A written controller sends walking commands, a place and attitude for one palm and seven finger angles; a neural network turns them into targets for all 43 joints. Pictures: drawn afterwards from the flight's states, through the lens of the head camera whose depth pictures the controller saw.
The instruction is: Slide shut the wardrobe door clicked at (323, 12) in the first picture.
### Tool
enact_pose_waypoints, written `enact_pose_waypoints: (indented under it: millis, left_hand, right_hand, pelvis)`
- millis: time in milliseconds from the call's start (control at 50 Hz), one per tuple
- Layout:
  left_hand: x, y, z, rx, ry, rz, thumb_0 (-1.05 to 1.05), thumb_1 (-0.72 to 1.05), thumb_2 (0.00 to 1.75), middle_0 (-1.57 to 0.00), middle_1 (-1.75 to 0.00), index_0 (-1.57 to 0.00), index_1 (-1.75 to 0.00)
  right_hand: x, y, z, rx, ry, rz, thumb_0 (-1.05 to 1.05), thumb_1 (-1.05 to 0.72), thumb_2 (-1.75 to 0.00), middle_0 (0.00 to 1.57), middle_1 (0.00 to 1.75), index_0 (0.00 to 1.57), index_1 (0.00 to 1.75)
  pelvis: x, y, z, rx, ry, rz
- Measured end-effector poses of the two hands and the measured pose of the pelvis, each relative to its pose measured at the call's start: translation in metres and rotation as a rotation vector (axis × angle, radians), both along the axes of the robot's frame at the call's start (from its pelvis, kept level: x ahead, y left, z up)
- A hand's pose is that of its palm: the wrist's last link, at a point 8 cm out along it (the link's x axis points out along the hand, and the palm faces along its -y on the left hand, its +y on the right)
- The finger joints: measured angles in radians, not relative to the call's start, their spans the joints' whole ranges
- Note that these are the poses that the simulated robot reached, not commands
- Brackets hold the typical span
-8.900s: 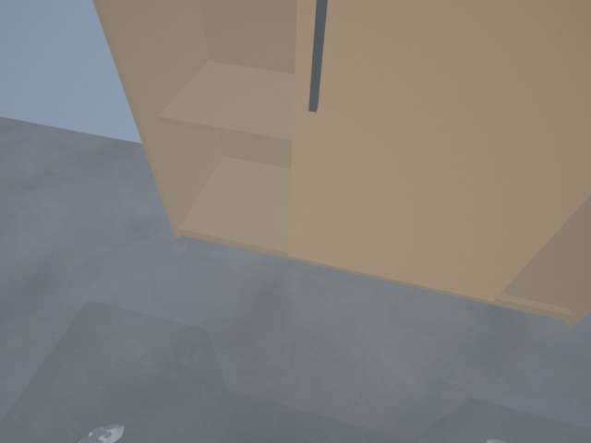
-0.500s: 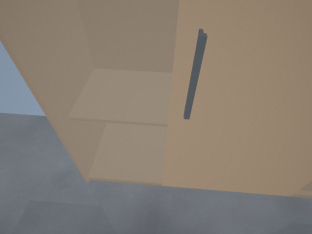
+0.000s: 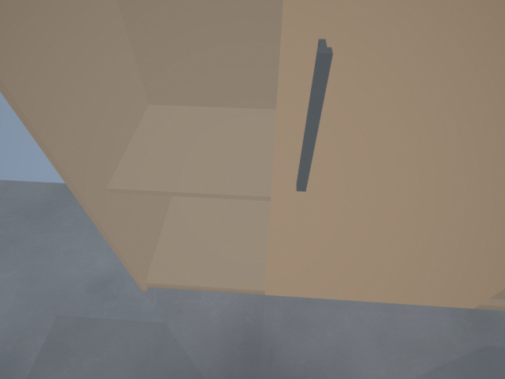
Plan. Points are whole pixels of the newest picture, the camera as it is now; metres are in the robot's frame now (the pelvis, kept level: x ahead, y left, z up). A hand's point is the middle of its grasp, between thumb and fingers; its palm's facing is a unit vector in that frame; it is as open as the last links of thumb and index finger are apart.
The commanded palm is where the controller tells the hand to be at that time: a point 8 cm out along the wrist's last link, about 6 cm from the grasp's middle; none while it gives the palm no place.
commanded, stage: raise the hand with hooked fingers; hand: right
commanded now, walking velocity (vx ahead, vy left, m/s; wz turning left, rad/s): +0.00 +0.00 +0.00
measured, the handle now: (310, 126) +0.51 -0.07 +0.13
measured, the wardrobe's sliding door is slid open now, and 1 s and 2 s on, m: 0.49 0.49 0.49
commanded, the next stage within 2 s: none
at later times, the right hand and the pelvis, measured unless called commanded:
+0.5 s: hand out of the picture +0.12 -0.18 -0.04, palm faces +0.09 +1.00 +0.01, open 8.7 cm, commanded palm +0.12 -0.24 -0.01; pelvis -0.04 +0.04 -0.05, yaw -2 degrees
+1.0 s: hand (447, 329) +0.19 -0.23 +0.07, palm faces +0.13 +0.99 -0.08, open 11.7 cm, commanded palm +0.15 -0.27 +0.07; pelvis -0.04 +0.03 -0.03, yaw -1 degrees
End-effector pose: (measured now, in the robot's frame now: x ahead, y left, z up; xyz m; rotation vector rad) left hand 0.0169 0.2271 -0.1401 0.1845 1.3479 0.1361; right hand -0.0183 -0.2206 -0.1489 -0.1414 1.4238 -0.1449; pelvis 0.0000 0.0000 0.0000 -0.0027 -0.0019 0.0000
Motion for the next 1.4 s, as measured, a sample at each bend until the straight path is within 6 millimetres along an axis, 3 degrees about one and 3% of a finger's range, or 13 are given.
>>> enact_pose_waypoints:
  millis: [100, 220, 300, 380, 500, 580, 680, 760, 820, 960, 1140, 1300, 1400]
  left_hand:
    - [0.007, 0.003, 0.002, 0.002, -0.034, 0.006, 0.01, 0.92, 0.90, -0.20, -0.29, -0.20, -0.30]
    - [0.057, 0.014, 0.018, 0.020, -0.434, -0.004, 0.02, 0.91, 0.90, -0.20, -0.29, -0.20, -0.30]
    - [0.096, 0.026, 0.030, 0.019, -0.626, -0.012, 0.02, 0.91, 0.90, -0.20, -0.29, -0.20, -0.30]
    - [0.124, 0.043, 0.046, 0.034, -0.750, -0.047, 0.02, 0.91, 0.90, -0.21, -0.29, -0.20, -0.30]
    - [0.149, 0.065, 0.061, 0.115, -0.834, -0.157, 0.02, 0.91, 0.90, -0.20, -0.29, -0.20, -0.30]
    - [0.151, 0.064, 0.051, 0.136, -0.827, -0.222, 0.01, 0.91, 0.90, -0.20, -0.29, -0.20, -0.30]
    - [0.134, 0.048, 0.025, 0.072, -0.786, -0.221, 0.02, 0.91, 0.90, -0.20, -0.29, -0.20, -0.30]
    - [0.108, 0.036, 0.013, 0.017, -0.733, -0.147, 0.02, 0.90, 0.90, -0.20, -0.30, -0.20, -0.30]
    - [0.087, 0.033, 0.013, 0.002, -0.696, -0.083, 0.02, 0.90, 0.90, -0.21, -0.30, -0.21, -0.30]
    - [0.063, 0.041, 0.021, 0.032, -0.621, -0.045, 0.02, 0.90, 0.90, -0.21, -0.30, -0.21, -0.30]
    - [0.093, 0.038, 0.046, 0.108, -0.694, -0.106, 0.02, 0.90, 0.90, -0.20, -0.30, -0.20, -0.30]
    - [0.129, 0.002, 0.076, 0.064, -0.838, -0.167, 0.02, 0.91, 0.90, -0.20, -0.29, -0.20, -0.30]
    - [0.138, -0.020, 0.082, 0.006, -0.869, -0.186, 0.02, 0.90, 0.90, -0.21, -0.30, -0.20, -0.30]
  right_hand:
    - [0.014, 0.001, 0.006, -0.003, -0.060, -0.044, 0.01, -0.90, -0.90, 0.20, 0.30, 0.20, 0.30]
    - [0.158, -0.018, 0.128, -0.142, -0.898, -0.063, 0.03, -0.88, -0.88, 0.21, 0.33, 0.20, 0.32]
    - [0.211, -0.006, 0.195, -0.081, -1.329, 0.060, 0.02, -0.82, -0.85, 0.21, 0.37, 0.20, 0.36]
    - [0.198, 0.008, 0.182, 0.093, -1.449, 0.178, 0.01, -0.73, -0.82, 0.21, 0.42, 0.21, 0.41]
    - [0.116, -0.007, 0.113, 0.106, -1.194, 0.036, 0.01, -0.59, -0.76, 0.23, 0.50, 0.23, 0.50]
    - [0.090, -0.023, 0.136, -0.071, -1.347, -0.015, 0.02, -0.49, -0.72, 0.23, 0.56, 0.23, 0.56]
    - [0.119, -0.010, 0.183, -0.038, -1.617, 0.150, 0.02, -0.37, -0.68, 0.23, 0.64, 0.23, 0.63]
    - [0.165, -0.003, 0.182, 0.110, -1.464, 0.304, 0.01, -0.28, -0.64, 0.24, 0.70, 0.24, 0.69]
    - [0.186, -0.012, 0.181, 0.147, -1.329, 0.263, 0.01, -0.21, -0.61, 0.25, 0.74, 0.25, 0.74]
    - [0.182, -0.053, 0.222, -0.015, -1.465, 0.095, 0.01, -0.05, -0.54, 0.27, 0.85, 0.26, 0.84]
    - [0.179, -0.063, 0.212, 0.076, -1.394, 0.169, 0.00, 0.16, -0.45, 0.28, 0.98, 0.27, 0.98]
    - [0.193, -0.092, 0.266, -0.009, -1.579, 0.146, 0.00, 0.35, -0.37, 0.29, 1.10, 0.29, 1.10]
    - [0.199, -0.104, 0.274, 0.016, -1.491, 0.152, 0.00, 0.44, -0.33, 0.30, 1.16, 0.30, 1.15]
  pelvis:
    - [0.001, 0.001, -0.001, 0.008, 0.007, -0.006]
    - [-0.007, 0.006, -0.008, -0.019, 0.026, -0.027]
    - [-0.015, 0.013, -0.017, -0.007, 0.079, -0.017]
    - [-0.027, 0.027, -0.032, -0.011, 0.119, -0.003]
    - [-0.041, 0.042, -0.049, 0.005, 0.140, -0.026]
    - [-0.049, 0.048, -0.059, 0.034, 0.143, -0.055]
    - [-0.057, 0.050, -0.064, 0.059, 0.119, -0.073]
    - [-0.059, 0.049, -0.057, 0.049, 0.108, -0.057]
    - [-0.055, 0.045, -0.048, 0.035, 0.103, -0.037]
    - [-0.039, 0.032, -0.034, 0.023, 0.106, -0.012]
    - [-0.038, 0.011, -0.026, 0.039, 0.081, -0.029]
    - [-0.037, 0.001, -0.018, 0.045, 0.029, -0.042]
    - [-0.039, -0.004, -0.013, 0.043, 0.012, -0.043]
